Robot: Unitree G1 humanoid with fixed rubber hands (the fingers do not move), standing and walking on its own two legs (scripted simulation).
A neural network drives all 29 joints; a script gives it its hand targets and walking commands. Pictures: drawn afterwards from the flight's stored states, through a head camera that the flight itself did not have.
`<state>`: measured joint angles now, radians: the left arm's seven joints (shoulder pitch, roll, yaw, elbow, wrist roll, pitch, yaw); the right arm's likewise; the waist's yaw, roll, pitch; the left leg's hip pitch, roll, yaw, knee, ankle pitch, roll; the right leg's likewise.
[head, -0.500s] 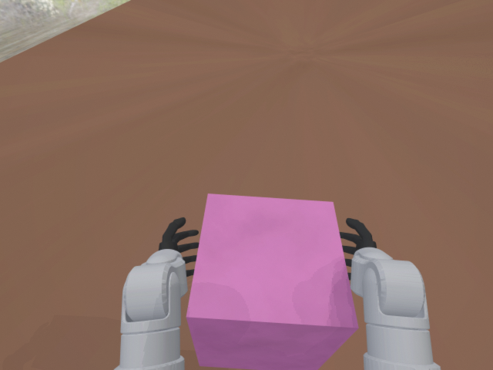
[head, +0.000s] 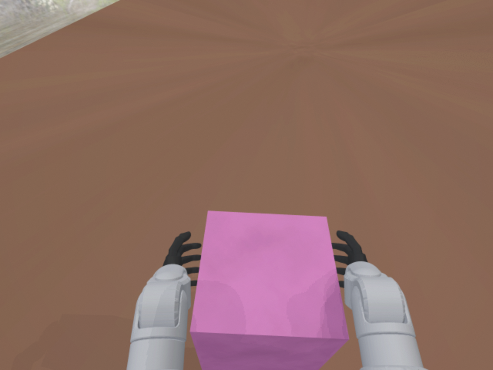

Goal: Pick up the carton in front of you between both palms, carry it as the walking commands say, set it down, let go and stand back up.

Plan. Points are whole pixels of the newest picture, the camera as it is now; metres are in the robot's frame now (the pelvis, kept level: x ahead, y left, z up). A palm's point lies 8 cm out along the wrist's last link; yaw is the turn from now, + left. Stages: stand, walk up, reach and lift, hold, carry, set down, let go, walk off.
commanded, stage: carry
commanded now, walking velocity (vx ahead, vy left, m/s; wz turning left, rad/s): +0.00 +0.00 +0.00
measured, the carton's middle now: (261, 297) +0.29 +0.00 -0.04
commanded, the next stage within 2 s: hold in 0.72 s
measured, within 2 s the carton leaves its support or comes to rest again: neither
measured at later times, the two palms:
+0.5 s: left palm (170, 273) +0.29 +0.16 +0.04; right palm (348, 272) +0.29 -0.14 +0.04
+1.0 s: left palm (139, 300) +0.24 +0.20 +0.04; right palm (321, 261) +0.30 -0.10 +0.05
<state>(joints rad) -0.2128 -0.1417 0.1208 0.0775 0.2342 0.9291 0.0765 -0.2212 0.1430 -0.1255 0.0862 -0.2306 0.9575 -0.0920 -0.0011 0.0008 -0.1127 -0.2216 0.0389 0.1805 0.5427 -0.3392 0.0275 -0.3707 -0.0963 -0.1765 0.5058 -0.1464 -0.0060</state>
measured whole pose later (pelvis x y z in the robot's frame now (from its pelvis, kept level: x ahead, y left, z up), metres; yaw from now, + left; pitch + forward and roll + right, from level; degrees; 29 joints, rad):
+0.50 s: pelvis +0.00 +0.01 +0.00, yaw +0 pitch +1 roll +0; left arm -0.26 -0.15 0.19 0.21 0.26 0.72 0.04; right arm -0.25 0.15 -0.19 0.21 -0.26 0.75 -0.04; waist 0.00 0.00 -0.09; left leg -0.25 0.03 0.18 0.57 -0.35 0.04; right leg -0.39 -0.11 -0.17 0.52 -0.14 0.01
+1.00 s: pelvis -0.01 -0.01 +0.01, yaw +11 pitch -7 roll +0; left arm -0.26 -0.15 0.22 0.28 0.26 0.69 0.03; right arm -0.26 0.15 -0.20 0.25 -0.29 0.71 -0.01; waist 0.01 0.02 0.04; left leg -0.06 -0.03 0.00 0.42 -0.25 0.03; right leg -0.14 -0.03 0.04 0.39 -0.14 0.03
